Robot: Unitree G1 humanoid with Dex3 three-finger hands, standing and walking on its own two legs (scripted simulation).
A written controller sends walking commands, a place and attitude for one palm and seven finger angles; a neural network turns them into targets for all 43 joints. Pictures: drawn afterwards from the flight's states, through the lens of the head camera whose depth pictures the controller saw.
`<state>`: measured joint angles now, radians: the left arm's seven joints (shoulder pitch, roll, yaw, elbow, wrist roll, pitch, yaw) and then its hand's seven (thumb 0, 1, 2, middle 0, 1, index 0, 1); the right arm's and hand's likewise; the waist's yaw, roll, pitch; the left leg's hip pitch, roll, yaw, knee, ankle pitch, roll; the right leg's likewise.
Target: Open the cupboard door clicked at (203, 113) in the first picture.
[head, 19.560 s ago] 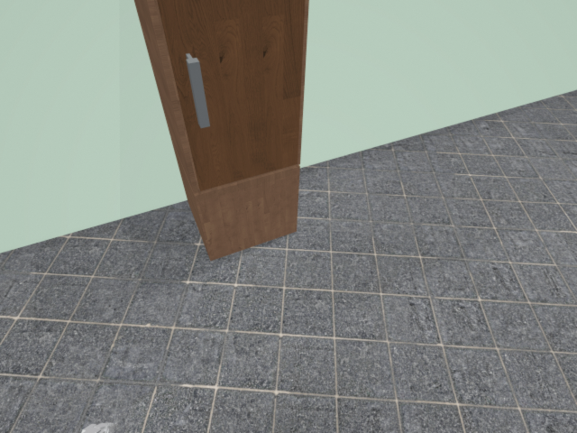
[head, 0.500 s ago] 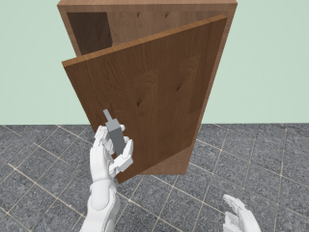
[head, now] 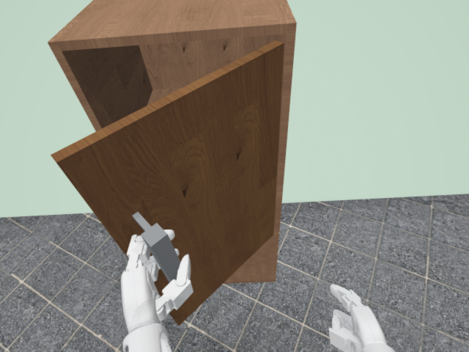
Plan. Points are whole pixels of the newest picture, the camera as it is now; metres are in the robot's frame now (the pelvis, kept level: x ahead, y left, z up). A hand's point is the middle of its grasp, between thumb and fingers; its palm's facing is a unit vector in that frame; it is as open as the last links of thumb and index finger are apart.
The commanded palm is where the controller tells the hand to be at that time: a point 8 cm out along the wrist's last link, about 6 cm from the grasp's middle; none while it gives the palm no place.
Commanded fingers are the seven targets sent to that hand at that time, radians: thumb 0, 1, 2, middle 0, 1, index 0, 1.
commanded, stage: open thumb and fingers to let go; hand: left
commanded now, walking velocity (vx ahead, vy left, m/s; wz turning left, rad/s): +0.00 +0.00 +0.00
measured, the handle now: (162, 255) +0.27 +0.13 +0.06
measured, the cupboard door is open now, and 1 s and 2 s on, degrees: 43 46 49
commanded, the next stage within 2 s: relax the arm and regain balance in 0.84 s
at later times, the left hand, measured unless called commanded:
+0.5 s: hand (187, 276) +0.23 +0.08 +0.06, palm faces +0.47 -0.88 -0.04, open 12.0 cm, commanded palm +0.18 +0.13 +0.06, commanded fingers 0.00 -0.50 0.30 -0.28 -1.05 -0.28 -1.05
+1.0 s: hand (200, 291) +0.21 +0.06 +0.06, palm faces +0.51 -0.84 -0.19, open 15.8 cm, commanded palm none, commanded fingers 0.00 -0.50 0.30 -0.15 -0.30 -0.15 -0.30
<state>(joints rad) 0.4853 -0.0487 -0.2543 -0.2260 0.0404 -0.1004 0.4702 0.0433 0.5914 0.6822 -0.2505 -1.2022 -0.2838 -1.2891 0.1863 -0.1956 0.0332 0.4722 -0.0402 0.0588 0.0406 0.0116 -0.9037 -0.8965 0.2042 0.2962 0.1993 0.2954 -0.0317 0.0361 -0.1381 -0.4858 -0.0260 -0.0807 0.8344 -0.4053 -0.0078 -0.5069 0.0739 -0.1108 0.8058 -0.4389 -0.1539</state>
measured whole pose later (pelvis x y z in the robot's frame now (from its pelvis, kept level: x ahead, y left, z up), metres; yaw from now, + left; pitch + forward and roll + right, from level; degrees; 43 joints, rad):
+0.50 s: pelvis -0.02 -0.05 -0.01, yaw +0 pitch +10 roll +7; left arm 0.35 -0.06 -0.07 -0.09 -0.05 -0.24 0.45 0.01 -0.17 0.44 -0.30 -1.21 -0.30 -1.23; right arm 0.17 -0.20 0.00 0.55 -0.03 0.02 -0.03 0.01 -0.91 -0.90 0.20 0.30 0.20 0.30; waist 0.00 0.02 -0.12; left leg -0.59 -0.04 -0.11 0.88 -0.37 0.01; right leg -0.63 0.09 -0.12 0.88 -0.44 -0.14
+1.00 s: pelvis -0.04 -0.16 -0.03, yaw +2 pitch +7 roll +12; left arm 0.26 0.12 0.21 0.03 -0.17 -0.23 0.24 -0.01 -0.50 0.30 -0.29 -0.47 -0.16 -0.58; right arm 0.11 -0.20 0.00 0.60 0.00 0.03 -0.06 0.01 -0.90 -0.90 0.20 0.30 0.20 0.30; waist 0.00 -0.05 -0.05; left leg -0.62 -0.06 -0.07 0.96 -0.47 -0.02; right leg -0.61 0.12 -0.17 0.85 -0.42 -0.04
